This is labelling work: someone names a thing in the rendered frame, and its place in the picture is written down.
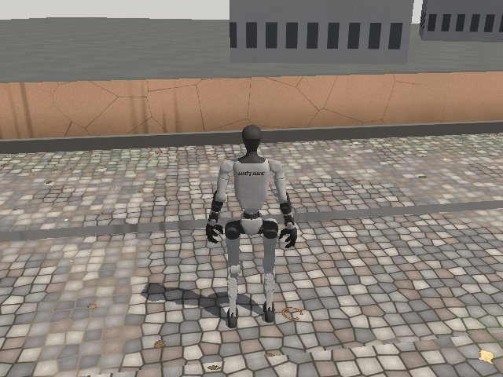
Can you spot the right robot hand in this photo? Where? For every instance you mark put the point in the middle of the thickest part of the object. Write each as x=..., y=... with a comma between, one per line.
x=292, y=237

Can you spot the robot right thigh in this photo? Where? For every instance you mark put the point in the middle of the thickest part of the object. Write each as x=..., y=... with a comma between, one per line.
x=270, y=230

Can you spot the left robot foot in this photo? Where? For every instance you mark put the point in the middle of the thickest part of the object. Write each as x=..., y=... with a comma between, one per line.
x=232, y=321

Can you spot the right robot upper arm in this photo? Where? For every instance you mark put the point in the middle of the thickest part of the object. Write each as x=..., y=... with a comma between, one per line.
x=279, y=180

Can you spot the left robot upper arm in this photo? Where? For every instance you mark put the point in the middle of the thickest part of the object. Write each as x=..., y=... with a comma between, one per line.
x=223, y=179

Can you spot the left robot forearm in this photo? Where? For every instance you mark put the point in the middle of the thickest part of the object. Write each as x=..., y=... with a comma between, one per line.
x=215, y=211

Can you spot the left robot hand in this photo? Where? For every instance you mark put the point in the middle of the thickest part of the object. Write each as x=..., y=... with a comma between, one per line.
x=210, y=232

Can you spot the right robot forearm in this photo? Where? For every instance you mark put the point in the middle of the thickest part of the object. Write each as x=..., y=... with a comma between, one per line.
x=286, y=209

